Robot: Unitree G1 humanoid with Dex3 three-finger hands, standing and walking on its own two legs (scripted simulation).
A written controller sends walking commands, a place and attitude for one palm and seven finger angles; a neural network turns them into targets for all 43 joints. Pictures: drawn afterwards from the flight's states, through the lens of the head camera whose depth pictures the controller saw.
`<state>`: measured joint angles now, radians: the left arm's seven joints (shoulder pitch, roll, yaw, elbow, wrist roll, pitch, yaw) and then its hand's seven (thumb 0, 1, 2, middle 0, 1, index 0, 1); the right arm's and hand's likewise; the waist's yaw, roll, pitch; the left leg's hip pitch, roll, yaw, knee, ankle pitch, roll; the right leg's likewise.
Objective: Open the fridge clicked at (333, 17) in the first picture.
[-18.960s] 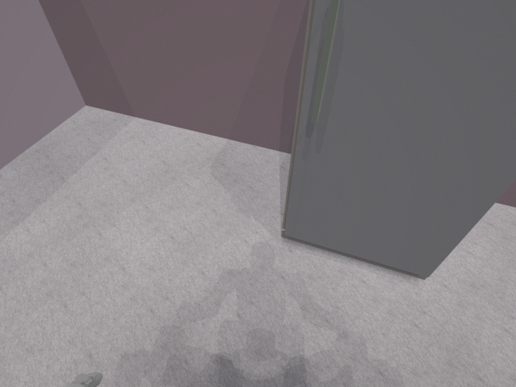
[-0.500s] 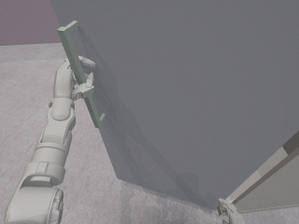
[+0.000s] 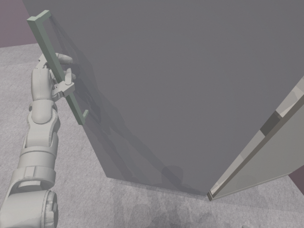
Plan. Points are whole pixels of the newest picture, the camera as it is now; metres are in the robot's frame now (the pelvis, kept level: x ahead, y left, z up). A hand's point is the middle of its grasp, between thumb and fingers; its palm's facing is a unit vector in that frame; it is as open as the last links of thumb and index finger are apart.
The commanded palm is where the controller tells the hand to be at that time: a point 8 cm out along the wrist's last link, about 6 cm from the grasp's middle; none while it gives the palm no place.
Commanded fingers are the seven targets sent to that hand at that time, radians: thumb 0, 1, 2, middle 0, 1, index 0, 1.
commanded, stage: stop walking and hold the door back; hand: left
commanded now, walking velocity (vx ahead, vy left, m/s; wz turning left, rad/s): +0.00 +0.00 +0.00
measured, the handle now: (67, 80) +0.46 +0.24 +0.14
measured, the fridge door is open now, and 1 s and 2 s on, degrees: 63 63 62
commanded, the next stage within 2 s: loosen the grip on the handle in 0.14 s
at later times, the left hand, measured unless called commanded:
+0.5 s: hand (64, 85) +0.41 +0.22 +0.17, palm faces +0.25 -0.94 -0.23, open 8.9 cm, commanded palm +0.37 +0.26 +0.16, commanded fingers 0.00 -0.55 0.20 -0.40 -1.33 -0.40 -1.33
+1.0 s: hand (68, 89) +0.42 +0.22 +0.15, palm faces +0.28 -0.93 -0.23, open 14.5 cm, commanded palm +0.38 +0.28 +0.15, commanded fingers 0.00 -0.55 0.20 -0.25 -1.15 -0.25 -1.15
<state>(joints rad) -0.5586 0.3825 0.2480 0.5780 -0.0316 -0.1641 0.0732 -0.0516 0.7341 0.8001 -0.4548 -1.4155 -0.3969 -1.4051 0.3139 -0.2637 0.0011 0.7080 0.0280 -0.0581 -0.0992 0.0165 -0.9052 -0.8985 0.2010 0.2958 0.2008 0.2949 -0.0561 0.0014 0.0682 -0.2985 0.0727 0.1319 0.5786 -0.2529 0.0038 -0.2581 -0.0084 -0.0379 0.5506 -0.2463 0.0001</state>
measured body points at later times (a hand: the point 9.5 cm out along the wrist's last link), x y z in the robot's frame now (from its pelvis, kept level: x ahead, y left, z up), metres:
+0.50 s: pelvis +0.00 +0.01 +0.00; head +0.01 +0.02 +0.45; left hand +0.39 +0.27 +0.18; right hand +0.14 -0.24 -0.09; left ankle +0.03 +0.12 -0.73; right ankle +0.01 -0.11 -0.73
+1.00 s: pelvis +0.02 +0.00 +0.00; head +0.05 -0.01 +0.45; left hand +0.40 +0.27 +0.16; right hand +0.11 -0.26 -0.12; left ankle +0.03 +0.12 -0.73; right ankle +0.01 -0.11 -0.73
